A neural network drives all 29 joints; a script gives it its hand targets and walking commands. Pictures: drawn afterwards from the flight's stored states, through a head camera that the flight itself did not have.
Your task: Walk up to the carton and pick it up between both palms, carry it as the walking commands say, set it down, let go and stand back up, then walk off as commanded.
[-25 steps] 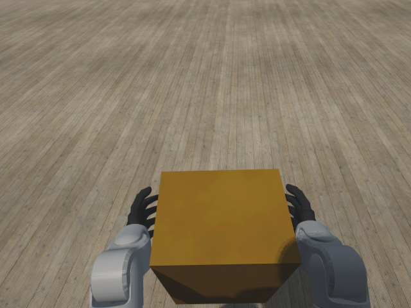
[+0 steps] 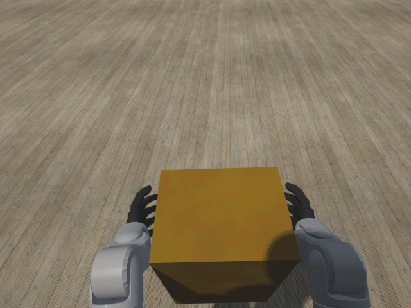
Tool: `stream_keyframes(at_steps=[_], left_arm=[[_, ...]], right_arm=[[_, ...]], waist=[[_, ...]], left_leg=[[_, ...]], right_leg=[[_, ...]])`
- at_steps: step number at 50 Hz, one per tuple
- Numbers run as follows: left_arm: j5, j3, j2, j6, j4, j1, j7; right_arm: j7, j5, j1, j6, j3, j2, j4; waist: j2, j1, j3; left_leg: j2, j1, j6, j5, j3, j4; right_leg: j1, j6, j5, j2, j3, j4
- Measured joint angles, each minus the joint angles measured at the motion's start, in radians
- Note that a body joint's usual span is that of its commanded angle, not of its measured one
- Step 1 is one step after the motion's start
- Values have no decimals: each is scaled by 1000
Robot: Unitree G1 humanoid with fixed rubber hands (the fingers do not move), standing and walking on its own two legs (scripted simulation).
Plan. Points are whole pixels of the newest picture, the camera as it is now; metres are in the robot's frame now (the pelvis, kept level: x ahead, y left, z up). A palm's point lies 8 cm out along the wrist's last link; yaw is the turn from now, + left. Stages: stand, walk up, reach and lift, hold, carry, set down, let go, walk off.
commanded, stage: carry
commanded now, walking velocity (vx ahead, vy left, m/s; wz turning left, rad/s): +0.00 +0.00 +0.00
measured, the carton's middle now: (220, 244) +0.24 +0.00 +0.03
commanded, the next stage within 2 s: none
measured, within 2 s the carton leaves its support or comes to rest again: neither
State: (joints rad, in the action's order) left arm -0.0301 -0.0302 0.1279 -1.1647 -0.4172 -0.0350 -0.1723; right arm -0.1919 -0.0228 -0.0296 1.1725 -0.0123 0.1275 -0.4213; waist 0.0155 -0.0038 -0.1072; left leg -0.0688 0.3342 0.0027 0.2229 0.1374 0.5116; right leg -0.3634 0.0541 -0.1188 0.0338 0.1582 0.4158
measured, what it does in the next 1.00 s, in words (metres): shifts its weight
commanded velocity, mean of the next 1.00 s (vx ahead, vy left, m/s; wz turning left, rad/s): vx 0.00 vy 0.00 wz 0.00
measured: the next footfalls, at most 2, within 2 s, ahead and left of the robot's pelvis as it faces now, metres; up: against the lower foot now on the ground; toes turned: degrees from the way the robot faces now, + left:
none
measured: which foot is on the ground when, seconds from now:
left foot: down 0.00-1.00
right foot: down 0.00-1.00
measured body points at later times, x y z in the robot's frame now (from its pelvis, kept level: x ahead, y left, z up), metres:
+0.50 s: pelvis +0.03 +0.06 -0.01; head +0.02 +0.08 +0.44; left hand +0.30 +0.21 +0.07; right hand +0.30 -0.08 +0.08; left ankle +0.03 +0.12 -0.74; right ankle +0.07 -0.06 -0.74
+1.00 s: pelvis +0.05 +0.08 -0.01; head +0.04 +0.10 +0.44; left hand +0.32 +0.23 +0.06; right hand +0.32 -0.05 +0.07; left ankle +0.03 +0.12 -0.74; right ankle +0.07 -0.06 -0.74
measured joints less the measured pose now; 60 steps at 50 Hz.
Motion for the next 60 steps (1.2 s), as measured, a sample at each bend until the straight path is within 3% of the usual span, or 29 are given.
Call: stream_keyframes(at_steps=[7, 33, 60], left_arm=[[8, -10, 0, 10, 3, -4, 0], [-7, -15, 0, 20, 47, -43, 4], [-8, -21, 1, 26, 52, -54, 7]], right_arm=[[-2, -3, -8, -6, 5, 0, 3], [8, -10, -33, -29, -12, 0, 48], [16, -24, -48, -28, -12, 1, 49]], waist=[[-10, -1, 9], [4, 5, -2], [-5, 8, 7]], left_leg=[[23, 9, 25, 24, 12, 18], [87, -18, 100, 112, 38, 64], [109, -32, 116, 113, 40, 46]], right_leg=[[-19, 10, -16, -24, -12, 35], [-22, -72, -110, -93, -47, 139], [-14, -90, -116, -112, -52, 137]])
